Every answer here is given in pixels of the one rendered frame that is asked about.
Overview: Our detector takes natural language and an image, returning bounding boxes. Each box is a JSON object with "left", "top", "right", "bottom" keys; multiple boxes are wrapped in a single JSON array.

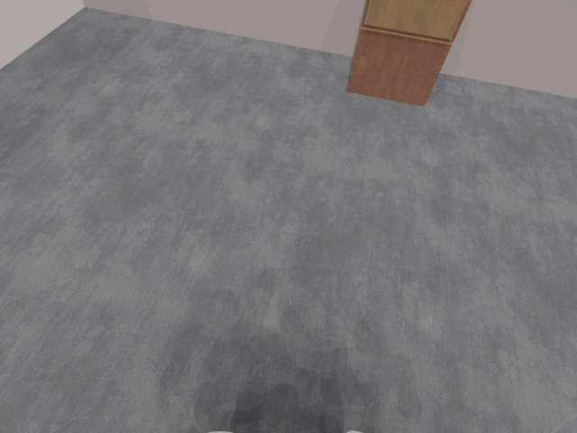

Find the cupboard door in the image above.
[{"left": 366, "top": 0, "right": 468, "bottom": 40}]

